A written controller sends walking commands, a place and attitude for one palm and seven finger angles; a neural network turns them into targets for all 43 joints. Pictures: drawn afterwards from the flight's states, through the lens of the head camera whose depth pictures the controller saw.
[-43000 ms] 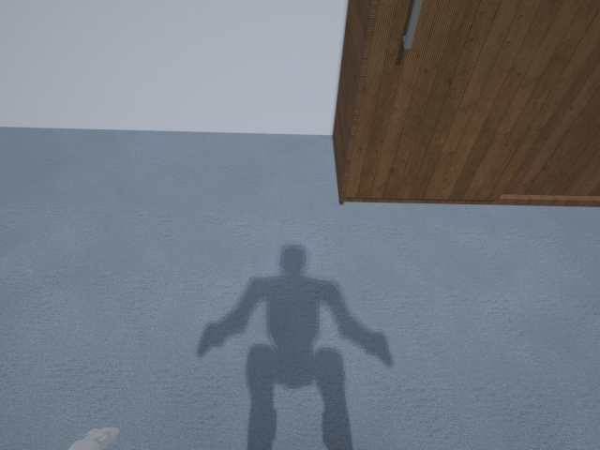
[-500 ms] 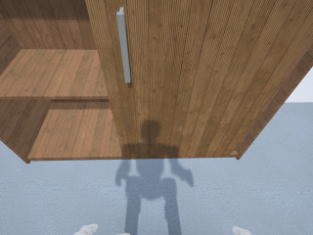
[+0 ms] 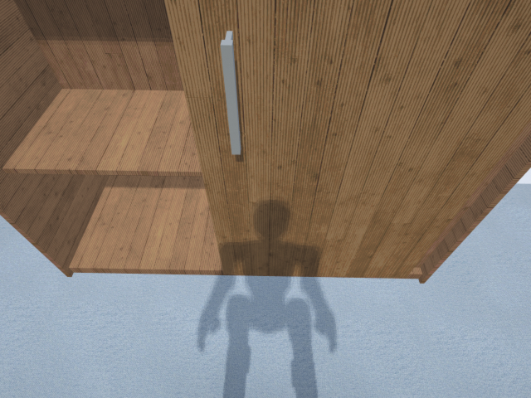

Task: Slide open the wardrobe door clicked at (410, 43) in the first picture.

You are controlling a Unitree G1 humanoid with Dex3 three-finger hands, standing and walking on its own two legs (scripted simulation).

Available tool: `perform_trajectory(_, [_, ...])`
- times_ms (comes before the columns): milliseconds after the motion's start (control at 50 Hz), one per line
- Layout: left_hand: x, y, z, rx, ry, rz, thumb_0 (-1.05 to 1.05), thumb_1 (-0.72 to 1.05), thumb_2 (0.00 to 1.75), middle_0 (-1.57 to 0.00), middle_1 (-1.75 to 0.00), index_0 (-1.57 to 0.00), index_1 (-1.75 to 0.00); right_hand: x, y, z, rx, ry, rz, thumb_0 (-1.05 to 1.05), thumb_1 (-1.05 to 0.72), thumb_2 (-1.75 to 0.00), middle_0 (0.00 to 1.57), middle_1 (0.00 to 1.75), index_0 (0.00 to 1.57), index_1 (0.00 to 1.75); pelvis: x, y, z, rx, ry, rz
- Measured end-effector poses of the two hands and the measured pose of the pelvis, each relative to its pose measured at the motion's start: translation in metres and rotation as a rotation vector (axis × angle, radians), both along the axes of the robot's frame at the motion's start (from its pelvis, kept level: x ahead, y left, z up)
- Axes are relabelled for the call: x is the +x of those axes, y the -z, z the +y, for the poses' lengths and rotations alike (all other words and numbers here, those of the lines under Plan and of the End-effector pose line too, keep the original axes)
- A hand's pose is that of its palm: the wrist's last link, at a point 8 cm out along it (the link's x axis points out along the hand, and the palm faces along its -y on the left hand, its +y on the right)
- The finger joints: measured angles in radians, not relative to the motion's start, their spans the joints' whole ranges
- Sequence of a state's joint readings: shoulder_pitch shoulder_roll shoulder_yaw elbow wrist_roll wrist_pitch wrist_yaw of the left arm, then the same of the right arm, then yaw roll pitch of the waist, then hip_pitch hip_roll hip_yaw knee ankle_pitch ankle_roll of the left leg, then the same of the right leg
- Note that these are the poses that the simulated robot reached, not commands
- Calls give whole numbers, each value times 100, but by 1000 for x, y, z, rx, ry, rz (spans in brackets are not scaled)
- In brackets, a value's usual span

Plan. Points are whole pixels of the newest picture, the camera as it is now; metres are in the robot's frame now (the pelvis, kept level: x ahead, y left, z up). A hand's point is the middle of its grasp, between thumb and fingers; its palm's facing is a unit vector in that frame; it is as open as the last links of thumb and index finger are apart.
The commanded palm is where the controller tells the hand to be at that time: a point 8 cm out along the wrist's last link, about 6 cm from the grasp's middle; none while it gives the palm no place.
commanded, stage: let the arm hang, fingers relaxed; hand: left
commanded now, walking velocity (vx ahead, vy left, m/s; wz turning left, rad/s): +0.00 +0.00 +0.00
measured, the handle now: (233, 99) +0.61 +0.10 +0.11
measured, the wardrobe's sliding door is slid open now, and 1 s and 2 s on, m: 0.63 0.63 0.63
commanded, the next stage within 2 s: look to check the result in 0.34 s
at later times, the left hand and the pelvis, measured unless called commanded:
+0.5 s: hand out of the picture +0.01 +0.17 -0.18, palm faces +0.00 -0.98 -0.19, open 7.4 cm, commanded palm none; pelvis +0.00 +0.00 +0.00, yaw +0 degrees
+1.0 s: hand out of the picture +0.01 +0.17 -0.18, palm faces +0.00 -0.98 -0.18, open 7.4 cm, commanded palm none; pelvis +0.00 +0.00 +0.00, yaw +0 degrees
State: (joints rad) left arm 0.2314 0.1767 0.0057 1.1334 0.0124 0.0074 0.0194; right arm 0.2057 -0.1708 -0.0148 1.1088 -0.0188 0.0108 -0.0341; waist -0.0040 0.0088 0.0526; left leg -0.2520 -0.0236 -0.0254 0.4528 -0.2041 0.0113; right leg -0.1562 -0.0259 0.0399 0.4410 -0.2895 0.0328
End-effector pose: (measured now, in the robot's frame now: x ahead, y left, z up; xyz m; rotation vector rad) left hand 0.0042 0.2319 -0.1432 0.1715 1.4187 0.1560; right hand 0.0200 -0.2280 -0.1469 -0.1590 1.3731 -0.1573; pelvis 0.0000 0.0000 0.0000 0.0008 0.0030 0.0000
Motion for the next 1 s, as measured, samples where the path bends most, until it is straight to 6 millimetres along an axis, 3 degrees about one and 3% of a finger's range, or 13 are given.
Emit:
perform_trajectory(180, [14, 3, -11, -26, 10, -40, 1, 93, 89, -20, -30, -20, -30, 13, -4, -3, -11, 0, -40, 0, -91, -90, 20, 30, 20, 30, 2, -1, -2, 0, 5, -6])
perform_trajectory(620, [-1, 4, -11, -26, 1, 6, 0, 91, 89, -20, -30, -19, -30, -18, -3, 1, -2, 29, 44, 0, -91, -90, 20, 30, 20, 30, 2, -2, -2, -2, 8, -11])
perform_trajectory(1000, [1, 4, -9, -30, 3, -11, 0, 91, 89, -20, -30, -19, -30, -13, -5, 1, -9, 24, 18, 0, -91, -90, 20, 30, 20, 30, -2, -2, 0, -4, 8, -15])
